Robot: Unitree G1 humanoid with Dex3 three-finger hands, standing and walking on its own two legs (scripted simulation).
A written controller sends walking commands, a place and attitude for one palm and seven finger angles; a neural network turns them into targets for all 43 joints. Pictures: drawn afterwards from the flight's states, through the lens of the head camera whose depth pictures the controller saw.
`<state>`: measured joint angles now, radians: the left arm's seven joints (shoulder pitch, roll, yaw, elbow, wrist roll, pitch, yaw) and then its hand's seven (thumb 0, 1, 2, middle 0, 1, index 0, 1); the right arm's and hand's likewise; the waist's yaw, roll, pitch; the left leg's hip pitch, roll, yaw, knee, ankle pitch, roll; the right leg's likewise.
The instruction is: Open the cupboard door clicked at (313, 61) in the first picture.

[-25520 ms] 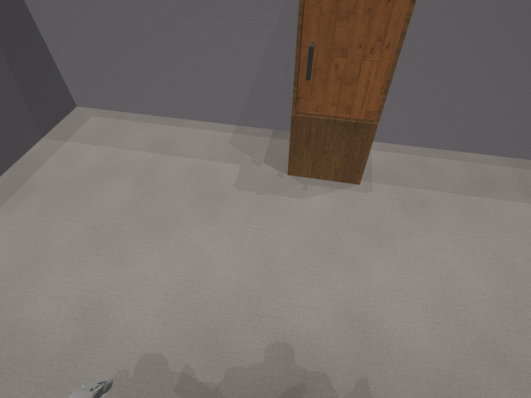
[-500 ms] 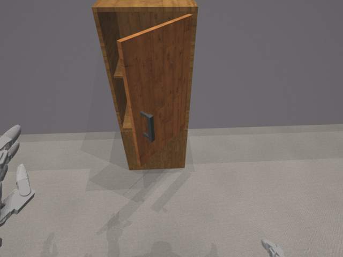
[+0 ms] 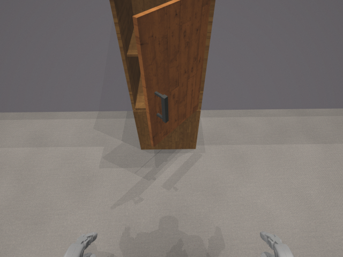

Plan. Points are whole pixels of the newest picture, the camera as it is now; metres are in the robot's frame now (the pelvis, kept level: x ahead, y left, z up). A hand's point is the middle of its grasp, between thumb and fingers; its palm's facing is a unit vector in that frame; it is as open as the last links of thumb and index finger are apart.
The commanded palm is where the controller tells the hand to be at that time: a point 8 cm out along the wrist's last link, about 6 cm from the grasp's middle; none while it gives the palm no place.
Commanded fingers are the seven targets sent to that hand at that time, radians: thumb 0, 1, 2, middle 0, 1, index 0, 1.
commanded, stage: let the arm hang, fingers relaxed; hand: left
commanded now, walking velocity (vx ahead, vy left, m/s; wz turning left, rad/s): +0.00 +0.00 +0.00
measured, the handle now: (161, 107) +0.66 +0.07 -0.09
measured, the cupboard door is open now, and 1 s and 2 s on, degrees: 48 48 48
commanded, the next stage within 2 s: look to check the result in 0.86 s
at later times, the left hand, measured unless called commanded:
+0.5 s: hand out of the picture -0.02 +0.22 -0.16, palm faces +0.03 -0.96 -0.28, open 7.4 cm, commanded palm none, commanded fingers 0.00 0.90 0.90 -0.20 -0.30 -0.20 -0.30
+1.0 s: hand out of the picture +0.06 +0.18 -0.16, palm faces +0.02 -0.98 -0.21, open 7.4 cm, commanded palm none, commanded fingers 0.00 0.90 0.90 -0.20 -0.30 -0.20 -0.30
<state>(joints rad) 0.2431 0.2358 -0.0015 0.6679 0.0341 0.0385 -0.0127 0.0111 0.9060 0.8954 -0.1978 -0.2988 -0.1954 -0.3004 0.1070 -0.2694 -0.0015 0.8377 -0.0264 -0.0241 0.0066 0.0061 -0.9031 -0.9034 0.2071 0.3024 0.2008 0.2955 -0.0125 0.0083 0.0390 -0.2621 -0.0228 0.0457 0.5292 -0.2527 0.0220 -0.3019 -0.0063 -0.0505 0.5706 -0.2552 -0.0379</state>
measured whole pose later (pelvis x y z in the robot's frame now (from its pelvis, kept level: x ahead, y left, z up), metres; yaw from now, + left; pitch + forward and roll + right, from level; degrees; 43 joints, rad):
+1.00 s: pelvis +0.03 +0.00 +0.01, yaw +1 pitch -1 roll +0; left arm 0.20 0.17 0.01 1.13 0.01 -0.02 0.02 0.00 0.91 0.90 -0.20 -0.30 -0.20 -0.30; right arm 0.22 -0.19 0.00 1.14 -0.02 -0.01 -0.03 0.00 -0.91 -0.90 0.20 0.30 0.20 0.29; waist 0.00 0.01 0.04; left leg -0.14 -0.01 0.03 0.37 -0.21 0.02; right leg -0.16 0.01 -0.07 0.38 -0.20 -0.03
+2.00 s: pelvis +0.04 -0.04 -0.01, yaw -11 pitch +0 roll +2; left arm 0.20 0.20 0.08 0.98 0.03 0.03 -0.01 0.01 0.91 0.90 -0.20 -0.30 -0.20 -0.30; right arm 0.23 -0.22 -0.06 1.03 -0.03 0.05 -0.04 0.00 -0.90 -0.90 0.21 0.30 0.20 0.30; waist 0.02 0.04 0.11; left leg -0.26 0.09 0.15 0.75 -0.46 -0.04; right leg -0.32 0.02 -0.01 0.68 -0.35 -0.05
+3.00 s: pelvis +0.08 -0.04 -0.01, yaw -48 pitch +2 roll +0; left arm 0.11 0.24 0.06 0.89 0.02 0.02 -0.03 0.01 0.91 0.90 -0.20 -0.30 -0.19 -0.30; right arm 0.30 -0.27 -0.06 0.95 -0.02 0.04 -0.03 0.00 -0.90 -0.90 0.21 0.30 0.20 0.30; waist -0.03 0.03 0.11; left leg -0.33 0.14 0.14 0.84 -0.51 -0.06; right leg -0.31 0.00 -0.05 0.62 -0.34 -0.03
